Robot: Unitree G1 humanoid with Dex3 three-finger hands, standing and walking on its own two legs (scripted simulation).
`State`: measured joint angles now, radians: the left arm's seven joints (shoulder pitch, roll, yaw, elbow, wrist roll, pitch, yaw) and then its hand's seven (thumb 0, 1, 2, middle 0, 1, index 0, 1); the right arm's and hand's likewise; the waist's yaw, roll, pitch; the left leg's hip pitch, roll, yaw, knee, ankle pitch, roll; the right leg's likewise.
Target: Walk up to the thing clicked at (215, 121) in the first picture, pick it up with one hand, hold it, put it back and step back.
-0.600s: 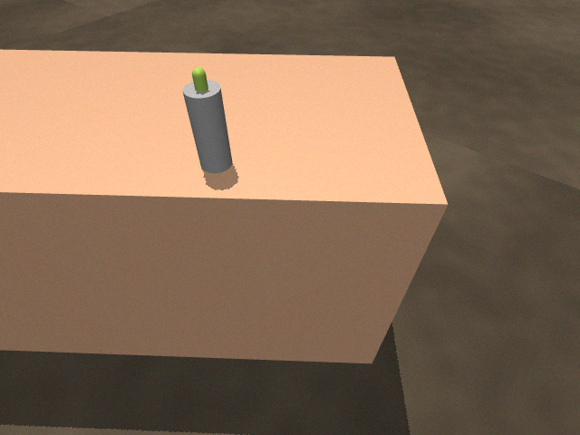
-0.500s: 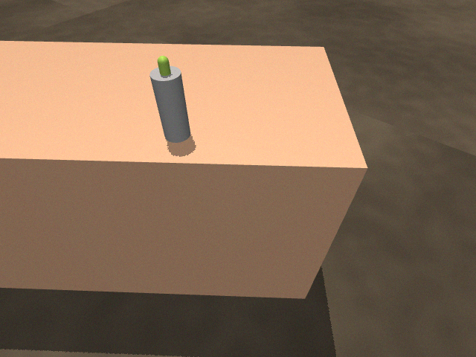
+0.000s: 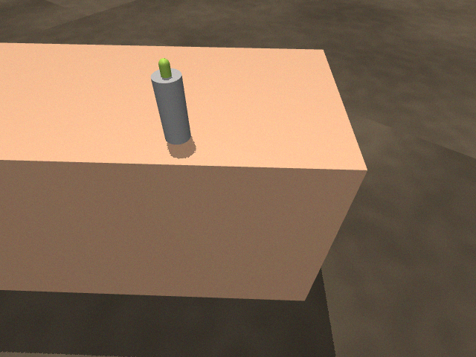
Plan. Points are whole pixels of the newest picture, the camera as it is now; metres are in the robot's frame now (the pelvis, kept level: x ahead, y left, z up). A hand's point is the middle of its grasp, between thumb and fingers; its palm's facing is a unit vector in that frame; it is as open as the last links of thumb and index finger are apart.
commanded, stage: stand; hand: left
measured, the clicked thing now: (171, 101) +0.61 +0.17 +0.12
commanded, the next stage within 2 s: walk up in 0.52 s
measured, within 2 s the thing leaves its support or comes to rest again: neither
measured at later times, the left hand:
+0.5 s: hand out of the picture +0.07 +0.25 -0.16, palm faces -0.03 -0.94 -0.34, open 7.4 cm
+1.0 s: hand out of the picture +0.12 +0.21 -0.15, palm faces +0.00 -0.92 -0.39, open 7.4 cm
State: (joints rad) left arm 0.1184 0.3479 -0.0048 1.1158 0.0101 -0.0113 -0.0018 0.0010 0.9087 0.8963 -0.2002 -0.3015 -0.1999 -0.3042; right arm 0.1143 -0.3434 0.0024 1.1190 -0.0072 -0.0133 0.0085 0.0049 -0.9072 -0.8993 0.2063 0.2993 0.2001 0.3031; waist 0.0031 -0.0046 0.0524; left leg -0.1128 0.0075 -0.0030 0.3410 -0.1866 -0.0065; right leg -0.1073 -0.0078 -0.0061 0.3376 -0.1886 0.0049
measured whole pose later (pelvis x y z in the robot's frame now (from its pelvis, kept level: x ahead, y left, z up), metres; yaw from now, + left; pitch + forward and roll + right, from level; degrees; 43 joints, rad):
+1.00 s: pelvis +0.10 -0.06 -0.01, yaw +0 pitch -4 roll -2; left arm 0.34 0.37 0.06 0.92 0.02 -0.06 -0.04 0.00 0.91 0.90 -0.20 -0.30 -0.20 -0.30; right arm 0.29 -0.43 -0.08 0.94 -0.02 -0.01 0.05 0.01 -0.91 -0.90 0.20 0.30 0.20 0.30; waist 0.03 0.06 0.09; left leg -0.44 0.02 -0.06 0.99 -0.38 0.01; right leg -0.15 0.00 -0.06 0.49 -0.28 -0.02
